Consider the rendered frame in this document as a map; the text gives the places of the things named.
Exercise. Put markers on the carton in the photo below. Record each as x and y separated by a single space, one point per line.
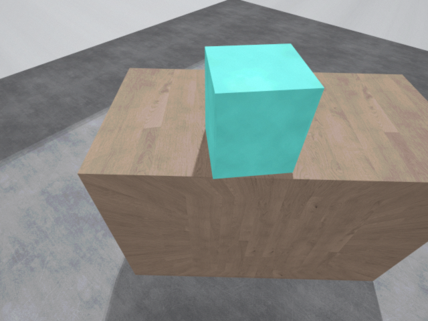
260 101

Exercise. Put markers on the pedestal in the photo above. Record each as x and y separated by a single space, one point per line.
355 205

